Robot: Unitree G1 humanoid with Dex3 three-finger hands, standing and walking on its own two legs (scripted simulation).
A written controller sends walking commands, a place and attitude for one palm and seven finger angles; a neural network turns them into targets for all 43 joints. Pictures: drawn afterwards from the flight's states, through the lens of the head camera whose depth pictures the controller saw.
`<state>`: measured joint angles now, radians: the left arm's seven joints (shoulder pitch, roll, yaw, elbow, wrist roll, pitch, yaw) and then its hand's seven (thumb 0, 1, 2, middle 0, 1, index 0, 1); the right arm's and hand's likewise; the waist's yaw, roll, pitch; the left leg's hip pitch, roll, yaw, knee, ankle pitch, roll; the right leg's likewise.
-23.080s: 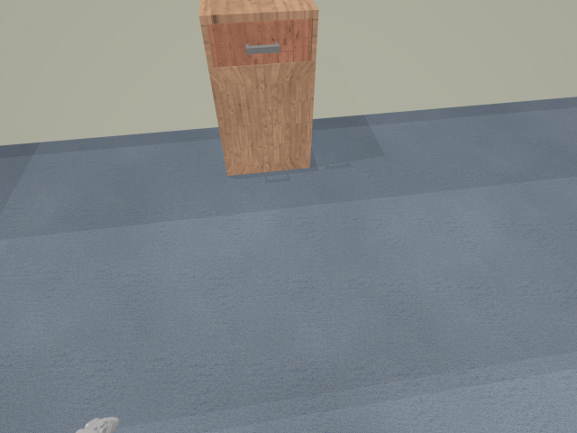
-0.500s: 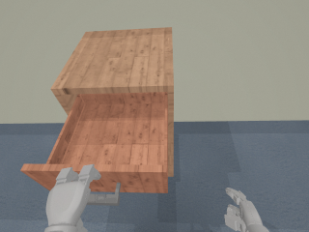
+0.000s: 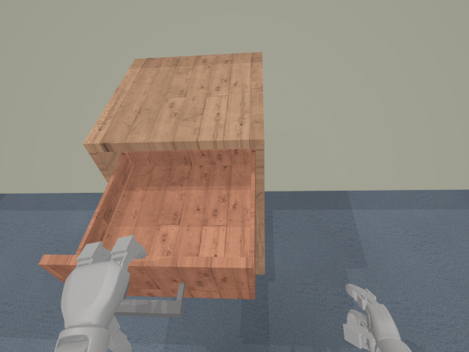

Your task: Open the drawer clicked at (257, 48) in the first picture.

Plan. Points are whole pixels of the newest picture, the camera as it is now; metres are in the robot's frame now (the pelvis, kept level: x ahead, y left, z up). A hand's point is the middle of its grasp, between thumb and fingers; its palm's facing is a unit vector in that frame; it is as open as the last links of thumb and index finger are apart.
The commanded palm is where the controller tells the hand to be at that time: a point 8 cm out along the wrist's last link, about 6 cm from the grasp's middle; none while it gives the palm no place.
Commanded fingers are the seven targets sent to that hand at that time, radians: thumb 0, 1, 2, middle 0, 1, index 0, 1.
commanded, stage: lift the hand off the handle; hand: left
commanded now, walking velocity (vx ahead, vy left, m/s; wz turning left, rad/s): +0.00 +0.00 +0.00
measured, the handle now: (150, 297) +0.23 +0.21 -0.08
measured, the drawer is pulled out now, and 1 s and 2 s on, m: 0.30 0.30 0.30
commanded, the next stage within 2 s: draw the hand back to the body in 0.46 s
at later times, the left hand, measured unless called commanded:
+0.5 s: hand (111, 291) +0.19 +0.21 +0.06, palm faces +0.05 -0.18 -0.98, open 13.8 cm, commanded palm +0.16 +0.21 +0.12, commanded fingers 0.00 -0.50 0.30 -0.30 -1.20 -0.30 -1.20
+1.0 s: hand (85, 292) +0.18 +0.23 +0.09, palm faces +0.05 -0.16 -0.99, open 13.8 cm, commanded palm +0.15 +0.24 +0.15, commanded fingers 0.00 -0.50 0.30 -0.30 -1.20 -0.30 -1.20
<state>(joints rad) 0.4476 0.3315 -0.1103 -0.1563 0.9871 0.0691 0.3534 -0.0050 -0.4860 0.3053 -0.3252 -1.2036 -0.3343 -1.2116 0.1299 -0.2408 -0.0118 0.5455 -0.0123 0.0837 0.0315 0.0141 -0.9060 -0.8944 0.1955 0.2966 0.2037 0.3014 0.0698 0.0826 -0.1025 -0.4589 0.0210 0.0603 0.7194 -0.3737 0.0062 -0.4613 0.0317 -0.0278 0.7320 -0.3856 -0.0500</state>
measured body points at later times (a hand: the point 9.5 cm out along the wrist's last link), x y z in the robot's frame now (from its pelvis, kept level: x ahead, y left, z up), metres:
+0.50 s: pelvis +0.00 +0.01 +0.01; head +0.01 -0.03 +0.46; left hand +0.18 +0.22 +0.11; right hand +0.23 -0.18 -0.08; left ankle -0.01 +0.12 -0.71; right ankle -0.01 -0.09 -0.71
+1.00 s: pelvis +0.00 +0.02 +0.01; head +0.01 -0.02 +0.46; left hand +0.17 +0.24 +0.14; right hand +0.23 -0.18 -0.07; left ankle -0.01 +0.12 -0.71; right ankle -0.01 -0.09 -0.71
